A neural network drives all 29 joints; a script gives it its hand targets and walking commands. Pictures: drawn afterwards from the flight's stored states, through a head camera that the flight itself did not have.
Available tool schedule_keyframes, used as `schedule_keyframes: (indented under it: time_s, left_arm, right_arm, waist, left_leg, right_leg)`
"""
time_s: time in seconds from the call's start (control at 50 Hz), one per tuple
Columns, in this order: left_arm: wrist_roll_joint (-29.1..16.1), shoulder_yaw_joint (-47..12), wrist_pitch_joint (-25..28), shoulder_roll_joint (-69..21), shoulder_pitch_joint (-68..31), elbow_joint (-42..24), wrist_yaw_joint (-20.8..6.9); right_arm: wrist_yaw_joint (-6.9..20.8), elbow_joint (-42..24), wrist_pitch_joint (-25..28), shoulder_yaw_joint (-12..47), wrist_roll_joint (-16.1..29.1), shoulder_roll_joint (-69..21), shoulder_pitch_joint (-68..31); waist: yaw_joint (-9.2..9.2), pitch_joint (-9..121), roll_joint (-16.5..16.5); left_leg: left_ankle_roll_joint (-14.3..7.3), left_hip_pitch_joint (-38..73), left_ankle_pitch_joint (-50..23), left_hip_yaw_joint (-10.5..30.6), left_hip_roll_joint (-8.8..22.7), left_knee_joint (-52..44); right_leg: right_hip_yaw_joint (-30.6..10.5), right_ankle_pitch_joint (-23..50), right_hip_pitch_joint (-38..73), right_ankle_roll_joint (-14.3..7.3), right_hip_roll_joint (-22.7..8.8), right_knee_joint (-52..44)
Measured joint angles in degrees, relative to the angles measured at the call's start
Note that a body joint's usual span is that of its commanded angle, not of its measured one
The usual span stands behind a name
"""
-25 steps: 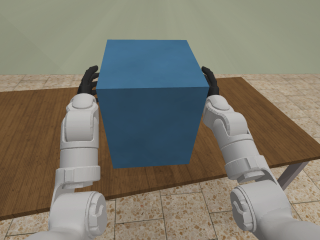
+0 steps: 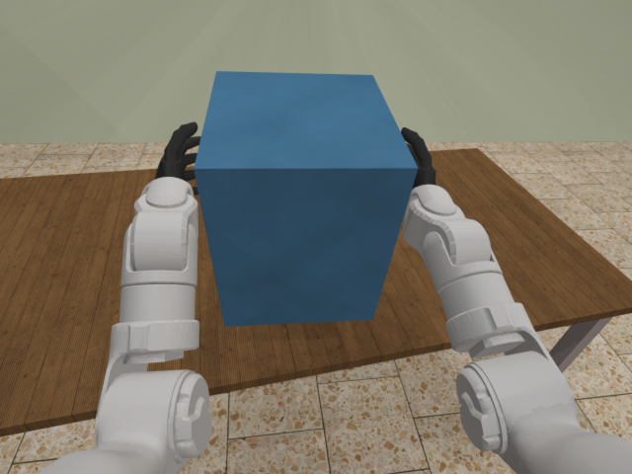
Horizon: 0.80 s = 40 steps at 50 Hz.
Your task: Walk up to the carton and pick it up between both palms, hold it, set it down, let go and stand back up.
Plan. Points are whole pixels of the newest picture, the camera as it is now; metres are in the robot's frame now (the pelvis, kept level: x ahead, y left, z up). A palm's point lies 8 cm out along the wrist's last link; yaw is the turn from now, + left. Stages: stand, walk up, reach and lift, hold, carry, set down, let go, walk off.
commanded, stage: hold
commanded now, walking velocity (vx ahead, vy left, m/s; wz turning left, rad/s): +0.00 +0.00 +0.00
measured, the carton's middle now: (298, 201) +0.39 +0.01 +0.18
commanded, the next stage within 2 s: none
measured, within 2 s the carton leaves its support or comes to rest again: neither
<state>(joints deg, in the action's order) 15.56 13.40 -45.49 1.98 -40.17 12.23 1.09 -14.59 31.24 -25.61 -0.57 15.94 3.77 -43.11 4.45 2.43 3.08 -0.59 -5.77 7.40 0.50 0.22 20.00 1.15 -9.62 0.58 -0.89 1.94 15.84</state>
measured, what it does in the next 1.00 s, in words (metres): stands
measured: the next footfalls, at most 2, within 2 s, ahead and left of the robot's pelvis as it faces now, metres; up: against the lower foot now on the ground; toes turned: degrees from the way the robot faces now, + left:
none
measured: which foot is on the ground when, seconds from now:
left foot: down 0.00-1.00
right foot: down 0.00-1.00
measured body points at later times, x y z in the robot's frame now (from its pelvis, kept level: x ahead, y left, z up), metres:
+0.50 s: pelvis +0.00 +0.00 +0.00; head -0.06 +0.03 +0.44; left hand +0.37 +0.16 +0.22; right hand +0.37 -0.14 +0.22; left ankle +0.05 +0.11 -0.75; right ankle +0.00 -0.11 -0.75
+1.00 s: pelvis -0.01 +0.00 +0.00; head -0.07 +0.03 +0.44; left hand +0.38 +0.16 +0.22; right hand +0.37 -0.14 +0.22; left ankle +0.05 +0.11 -0.75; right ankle +0.00 -0.11 -0.75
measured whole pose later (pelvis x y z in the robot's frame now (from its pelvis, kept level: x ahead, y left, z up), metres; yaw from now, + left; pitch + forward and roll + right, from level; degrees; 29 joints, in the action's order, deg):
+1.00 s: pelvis -0.01 +0.00 +0.00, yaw +0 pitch -7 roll -1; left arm 15.4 14.1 -45.6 1.9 -40.7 13.5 0.5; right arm -14.5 32.0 -26.4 -1.2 15.7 3.4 -43.6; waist 4.3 2.7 3.0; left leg -0.6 -5.8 6.7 0.4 0.2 19.4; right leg 0.8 -9.3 -0.1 -0.9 1.9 16.4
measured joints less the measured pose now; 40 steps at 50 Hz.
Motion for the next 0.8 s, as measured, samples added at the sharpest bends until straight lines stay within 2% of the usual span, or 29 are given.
schedule_keyframes:
  time_s: [0.22,0.42,0.56,0.8]
  left_arm:
    - [0.4,-0.2,-1.1,-1.2,3.1,-4.6,0.1]
    - [0.1,0.0,-1.7,-1.1,3.2,-5.7,0.0]
    - [0.3,1.2,-1.4,-1.2,2.2,-3.6,-0.9]
    - [-0.2,0.7,-0.4,-0.2,0.8,-1.1,-0.7]
  right_arm:
    - [-0.4,-3.6,-1.0,1.7,1.2,0.7,2.3]
    - [-0.5,-4.5,-1.5,1.5,0.9,0.3,2.2]
    - [-0.1,-2.8,-1.9,0.8,0.1,-0.2,1.4]
    - [-0.1,-1.2,-0.9,0.2,-0.2,-0.4,0.6]
  waist:
    - [0.10,-0.5,-0.3]
    - [0.18,-0.2,-0.4]
    - [-0.01,-0.4,-0.2]
    - [-0.19,0.1,0.0]
  left_leg:
    - [0.0,0.6,0.9,-0.1,0.0,0.6]
    - [0.1,0.5,0.5,0.1,0.0,0.2]
    - [0.1,1.2,0.1,0.0,-0.1,-0.3]
    - [0.1,0.3,-0.4,0.1,0.0,-0.3]
  right_leg:
    - [-0.2,-0.6,0.6,0.1,0.0,0.2]
    - [-0.1,-0.5,0.4,-0.1,0.0,0.2]
    - [-0.2,-0.4,0.6,-0.1,0.0,0.5]
    - [-0.1,0.0,-0.3,-0.2,0.1,0.7]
